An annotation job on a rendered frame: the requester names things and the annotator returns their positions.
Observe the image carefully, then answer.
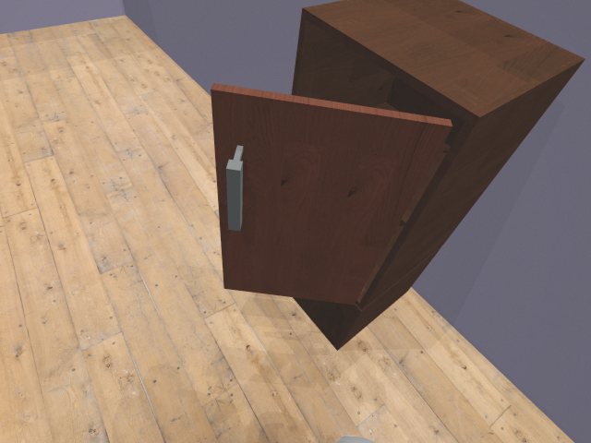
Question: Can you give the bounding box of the handle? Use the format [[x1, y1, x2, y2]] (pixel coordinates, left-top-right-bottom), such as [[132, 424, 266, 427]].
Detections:
[[226, 145, 244, 231]]

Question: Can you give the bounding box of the cupboard door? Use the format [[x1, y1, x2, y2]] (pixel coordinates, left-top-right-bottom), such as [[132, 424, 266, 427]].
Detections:
[[211, 83, 452, 305]]

